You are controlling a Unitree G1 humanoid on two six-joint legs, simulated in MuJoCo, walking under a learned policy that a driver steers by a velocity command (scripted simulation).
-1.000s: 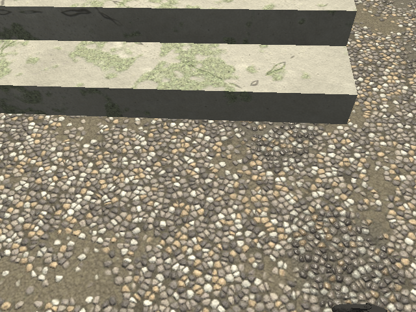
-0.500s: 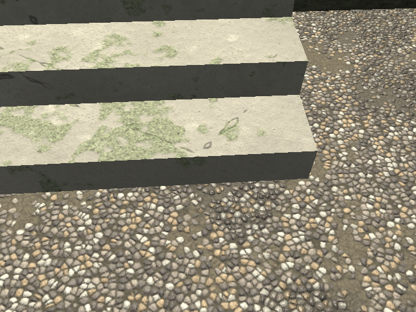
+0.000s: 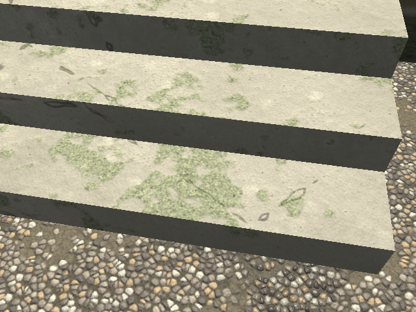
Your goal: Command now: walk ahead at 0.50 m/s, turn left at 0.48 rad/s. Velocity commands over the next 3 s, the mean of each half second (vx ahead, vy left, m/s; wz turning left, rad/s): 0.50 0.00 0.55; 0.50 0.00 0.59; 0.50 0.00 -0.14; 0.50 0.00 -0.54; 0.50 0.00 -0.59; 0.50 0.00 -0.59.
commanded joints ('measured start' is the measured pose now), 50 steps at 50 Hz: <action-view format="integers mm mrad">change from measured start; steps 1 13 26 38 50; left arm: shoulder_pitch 37 -173 -422 -4 -78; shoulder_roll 119 153 125 353 141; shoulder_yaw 16 31 15 63 34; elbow -30 -196 -301 -238 -177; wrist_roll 1 -11 23 43 9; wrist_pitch -12 -7 69 23 -11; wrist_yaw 12 -17 -24 29 -4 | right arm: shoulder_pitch -115 207 272 309 -49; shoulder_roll -9 -248 -188 -53 -63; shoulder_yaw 11 -81 -51 -18 -10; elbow -84 -18 -7 -133 -289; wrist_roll -1 4 23 43 -27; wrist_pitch -11 -8 -49 -69 20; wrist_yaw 11 -36 -39 -53 10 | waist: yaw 6 -120 -82 -5 -32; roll -97 19 24 -314 -137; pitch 72 -127 -15 -324 -5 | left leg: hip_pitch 8 846 597 72 -127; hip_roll -15 235 5 -264 -71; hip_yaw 63 -595 -296 -181 -96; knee -140 -627 -639 412 328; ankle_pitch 46 -253 266 -540 -115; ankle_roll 8 344 145 19 -40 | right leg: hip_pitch -35 -815 -696 255 -177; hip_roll -285 -113 -131 -558 -298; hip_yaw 65 267 216 934 185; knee -82 1196 586 108 -31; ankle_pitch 484 -136 182 413 443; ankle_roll -36 37 130 -154 -73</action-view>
